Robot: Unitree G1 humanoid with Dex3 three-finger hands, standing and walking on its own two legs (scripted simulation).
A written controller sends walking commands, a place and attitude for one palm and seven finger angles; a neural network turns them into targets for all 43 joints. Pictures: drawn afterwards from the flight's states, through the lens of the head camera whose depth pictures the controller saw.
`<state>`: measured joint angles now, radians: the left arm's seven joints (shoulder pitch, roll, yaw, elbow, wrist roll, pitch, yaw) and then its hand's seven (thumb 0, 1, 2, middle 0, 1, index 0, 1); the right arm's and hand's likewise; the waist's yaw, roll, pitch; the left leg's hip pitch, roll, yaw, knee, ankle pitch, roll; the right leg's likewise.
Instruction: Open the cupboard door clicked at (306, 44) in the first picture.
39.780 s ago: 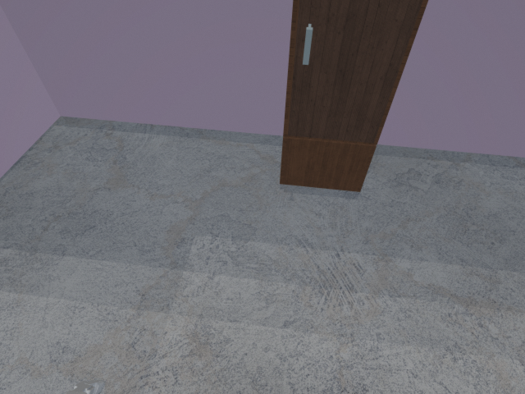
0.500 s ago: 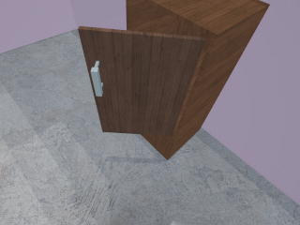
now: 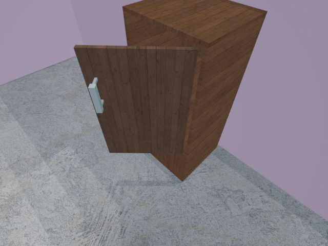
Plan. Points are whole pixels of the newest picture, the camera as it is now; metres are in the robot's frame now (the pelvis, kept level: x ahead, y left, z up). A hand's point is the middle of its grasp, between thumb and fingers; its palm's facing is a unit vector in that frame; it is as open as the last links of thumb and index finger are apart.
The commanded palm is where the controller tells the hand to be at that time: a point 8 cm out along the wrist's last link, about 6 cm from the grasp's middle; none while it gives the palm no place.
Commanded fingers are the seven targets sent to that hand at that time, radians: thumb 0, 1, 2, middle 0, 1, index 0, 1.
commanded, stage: come to a stop and stand still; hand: left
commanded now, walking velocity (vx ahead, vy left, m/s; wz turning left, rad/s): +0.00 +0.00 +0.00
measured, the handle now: (97, 95) +0.60 +0.27 +0.00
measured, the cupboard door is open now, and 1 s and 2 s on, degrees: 45 45 45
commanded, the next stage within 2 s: look again from close up in 0.28 s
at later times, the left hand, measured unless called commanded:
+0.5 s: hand out of the picture +0.01 +0.15 -0.18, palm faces +0.01 -0.99 -0.17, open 7.4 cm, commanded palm none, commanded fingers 0.00 0.90 0.90 -0.20 -0.30 -0.20 -0.30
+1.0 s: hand out of the picture +0.03 +0.22 -0.18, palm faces -0.02 -0.97 -0.23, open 7.4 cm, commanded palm none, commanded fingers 0.00 0.90 0.90 -0.20 -0.30 -0.20 -0.30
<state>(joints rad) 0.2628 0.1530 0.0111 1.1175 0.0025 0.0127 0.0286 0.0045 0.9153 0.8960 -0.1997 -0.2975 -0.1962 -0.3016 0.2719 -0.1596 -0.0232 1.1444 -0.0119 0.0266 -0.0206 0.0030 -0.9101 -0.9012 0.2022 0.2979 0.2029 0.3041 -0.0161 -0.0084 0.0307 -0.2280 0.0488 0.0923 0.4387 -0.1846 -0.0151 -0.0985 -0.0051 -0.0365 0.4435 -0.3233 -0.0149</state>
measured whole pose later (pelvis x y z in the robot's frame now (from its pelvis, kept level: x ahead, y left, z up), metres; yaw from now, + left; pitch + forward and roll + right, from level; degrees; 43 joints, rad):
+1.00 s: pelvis +0.01 +0.02 -0.01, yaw -2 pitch +0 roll +0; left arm 0.29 0.21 0.00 1.03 0.02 0.00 0.03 0.00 0.90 0.90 -0.20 -0.30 -0.20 -0.30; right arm 0.23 -0.18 0.01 1.04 -0.01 -0.01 -0.01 0.00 -0.91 -0.90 0.20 0.30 0.20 0.30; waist 0.01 -0.02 0.02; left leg -0.28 0.02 0.10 0.53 -0.25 0.02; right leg -0.16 -0.02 0.01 0.52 -0.36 0.02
